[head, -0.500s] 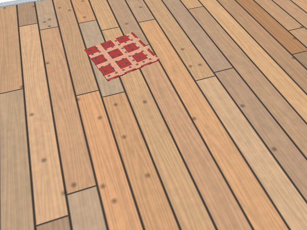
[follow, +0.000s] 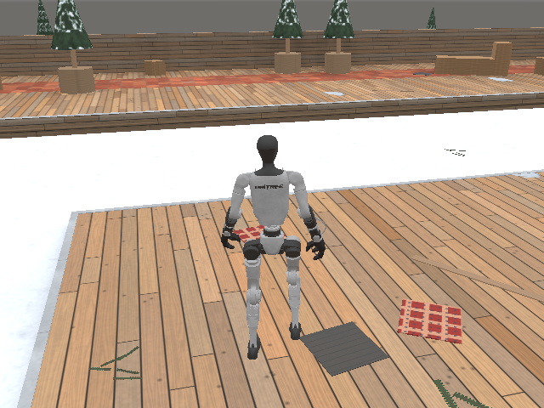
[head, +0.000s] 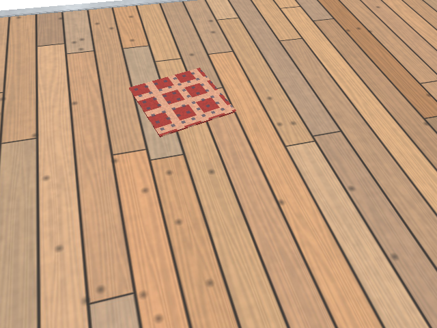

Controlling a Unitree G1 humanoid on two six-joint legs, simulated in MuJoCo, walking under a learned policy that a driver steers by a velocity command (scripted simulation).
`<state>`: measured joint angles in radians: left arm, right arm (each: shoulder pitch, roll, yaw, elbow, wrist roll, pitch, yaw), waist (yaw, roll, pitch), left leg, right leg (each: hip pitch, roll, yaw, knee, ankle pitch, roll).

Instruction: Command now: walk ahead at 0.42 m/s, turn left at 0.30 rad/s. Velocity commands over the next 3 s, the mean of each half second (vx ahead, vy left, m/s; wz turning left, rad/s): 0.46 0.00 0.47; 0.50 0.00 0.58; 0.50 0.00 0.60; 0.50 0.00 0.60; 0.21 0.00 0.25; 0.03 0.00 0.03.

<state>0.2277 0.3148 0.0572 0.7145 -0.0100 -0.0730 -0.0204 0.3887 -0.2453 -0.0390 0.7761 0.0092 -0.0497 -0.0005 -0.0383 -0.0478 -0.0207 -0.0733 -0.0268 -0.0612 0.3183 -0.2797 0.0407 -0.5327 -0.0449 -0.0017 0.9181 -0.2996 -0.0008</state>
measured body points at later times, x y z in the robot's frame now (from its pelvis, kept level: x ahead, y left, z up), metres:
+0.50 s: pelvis +0.23 -0.03 +0.00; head +0.25 -0.02 +0.45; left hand +0.21 +0.26 -0.12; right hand +0.45 -0.26 -0.09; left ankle +0.29 +0.14 -0.67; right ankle +0.22 -0.15 -0.75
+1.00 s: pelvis +0.46 +0.12 +0.00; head +0.48 +0.16 +0.45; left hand +0.50 +0.45 -0.09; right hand +0.67 -0.09 -0.10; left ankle +0.42 +0.18 -0.75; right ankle +0.68 +0.01 -0.67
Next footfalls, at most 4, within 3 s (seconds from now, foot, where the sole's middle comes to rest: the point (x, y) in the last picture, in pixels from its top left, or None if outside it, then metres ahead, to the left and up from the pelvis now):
0.22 right None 0.26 -0.14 -0.78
0.72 left None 0.46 0.19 -0.78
1.22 right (157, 243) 0.81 0.17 -0.78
1.74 left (42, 246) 0.80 0.55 -0.78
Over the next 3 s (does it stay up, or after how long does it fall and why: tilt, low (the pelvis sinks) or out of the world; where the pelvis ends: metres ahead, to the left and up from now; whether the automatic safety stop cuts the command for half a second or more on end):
stays up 0.96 0.71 -0.01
